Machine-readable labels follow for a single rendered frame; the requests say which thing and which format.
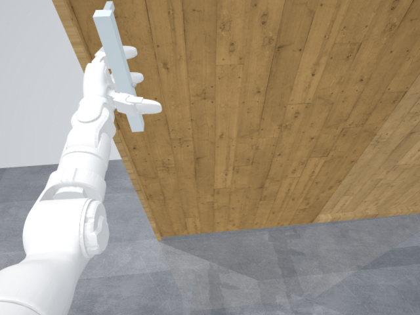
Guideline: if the robot left hand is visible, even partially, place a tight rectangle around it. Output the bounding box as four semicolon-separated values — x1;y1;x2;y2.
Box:
83;46;162;116

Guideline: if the handle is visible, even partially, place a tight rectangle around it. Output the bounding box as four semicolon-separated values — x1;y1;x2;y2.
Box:
93;1;144;132

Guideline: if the left robot forearm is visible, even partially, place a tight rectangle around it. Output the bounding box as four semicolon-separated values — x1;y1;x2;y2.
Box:
23;96;116;252

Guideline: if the wardrobe door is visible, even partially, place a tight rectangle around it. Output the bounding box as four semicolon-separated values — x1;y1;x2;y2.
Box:
319;74;420;215
66;0;420;237

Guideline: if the left robot upper arm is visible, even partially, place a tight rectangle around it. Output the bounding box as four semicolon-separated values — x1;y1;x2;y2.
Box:
0;198;110;315

